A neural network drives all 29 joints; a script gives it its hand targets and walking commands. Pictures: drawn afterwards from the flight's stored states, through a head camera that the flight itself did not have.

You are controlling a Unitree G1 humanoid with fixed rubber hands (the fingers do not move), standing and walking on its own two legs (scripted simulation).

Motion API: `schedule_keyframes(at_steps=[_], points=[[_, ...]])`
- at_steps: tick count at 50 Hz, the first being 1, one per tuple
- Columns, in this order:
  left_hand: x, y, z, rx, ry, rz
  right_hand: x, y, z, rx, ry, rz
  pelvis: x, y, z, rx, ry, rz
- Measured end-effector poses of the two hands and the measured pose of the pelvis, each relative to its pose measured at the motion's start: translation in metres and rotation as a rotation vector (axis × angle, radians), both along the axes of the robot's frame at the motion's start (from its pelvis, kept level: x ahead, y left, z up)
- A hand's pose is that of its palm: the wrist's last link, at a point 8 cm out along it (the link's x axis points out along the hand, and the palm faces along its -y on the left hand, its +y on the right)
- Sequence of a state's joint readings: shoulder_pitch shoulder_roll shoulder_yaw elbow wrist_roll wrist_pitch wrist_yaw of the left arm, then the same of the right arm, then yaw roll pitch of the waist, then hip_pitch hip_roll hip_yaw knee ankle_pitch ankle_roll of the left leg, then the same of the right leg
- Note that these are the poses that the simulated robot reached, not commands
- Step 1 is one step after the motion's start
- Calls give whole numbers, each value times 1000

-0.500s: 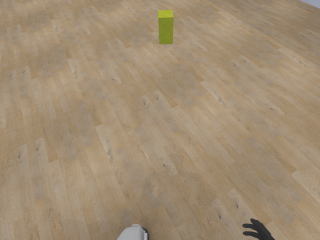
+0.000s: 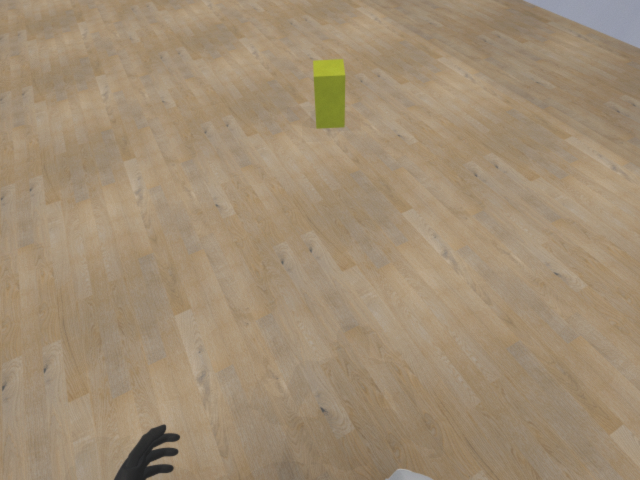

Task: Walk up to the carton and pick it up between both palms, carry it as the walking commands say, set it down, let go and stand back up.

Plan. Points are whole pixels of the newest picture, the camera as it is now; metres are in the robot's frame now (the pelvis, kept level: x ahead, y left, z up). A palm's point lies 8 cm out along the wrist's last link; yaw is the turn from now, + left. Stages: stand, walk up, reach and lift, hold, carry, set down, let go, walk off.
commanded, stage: walk up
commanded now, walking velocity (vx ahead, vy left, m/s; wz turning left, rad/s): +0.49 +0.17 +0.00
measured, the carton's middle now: (329, 94) +1.92 +0.03 -0.61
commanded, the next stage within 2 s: none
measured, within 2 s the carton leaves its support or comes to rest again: neither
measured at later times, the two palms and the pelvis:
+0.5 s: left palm (102, 436) +0.19 +0.35 -0.12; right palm (456, 350) +0.32 -0.18 -0.11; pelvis +0.21 +0.07 +0.00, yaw +0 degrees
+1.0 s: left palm (180, 237) +0.54 +0.31 -0.10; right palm (461, 293) +0.42 -0.21 -0.11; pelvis +0.42 +0.04 +0.01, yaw +0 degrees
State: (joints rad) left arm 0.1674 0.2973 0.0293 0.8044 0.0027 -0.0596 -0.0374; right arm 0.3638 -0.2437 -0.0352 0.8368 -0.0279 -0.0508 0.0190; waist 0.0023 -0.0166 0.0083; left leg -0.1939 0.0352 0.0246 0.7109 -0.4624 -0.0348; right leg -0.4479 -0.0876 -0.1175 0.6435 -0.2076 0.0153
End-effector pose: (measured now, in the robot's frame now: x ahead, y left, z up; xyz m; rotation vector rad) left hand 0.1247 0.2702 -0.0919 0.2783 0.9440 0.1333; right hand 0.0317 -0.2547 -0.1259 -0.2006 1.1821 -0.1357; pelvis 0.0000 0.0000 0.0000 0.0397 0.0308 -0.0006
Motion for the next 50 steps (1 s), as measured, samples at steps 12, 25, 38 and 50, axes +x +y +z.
schedule_keyframes(at_steps=[12, 25, 38, 50], points=[[-64, 12, 21, 65, 335, 136, 141, 6, 16, 69, -72, 48, 98, 2, 23, 39, -43, 13], [68, 75, -33, -24, 344, 106, 285, 74, 19, -15, -146, 58, 208, 73, -3, -50, -13, -1], [272, 85, -12, -112, 121, 45, 297, 85, 50, -92, 7, -15, 309, 92, 26, -95, -26, 3], [417, 39, -4, -59, 59, 2, 389, 45, 18, -32, 78, -20, 417, 43, 11, -31, 22, 8]])
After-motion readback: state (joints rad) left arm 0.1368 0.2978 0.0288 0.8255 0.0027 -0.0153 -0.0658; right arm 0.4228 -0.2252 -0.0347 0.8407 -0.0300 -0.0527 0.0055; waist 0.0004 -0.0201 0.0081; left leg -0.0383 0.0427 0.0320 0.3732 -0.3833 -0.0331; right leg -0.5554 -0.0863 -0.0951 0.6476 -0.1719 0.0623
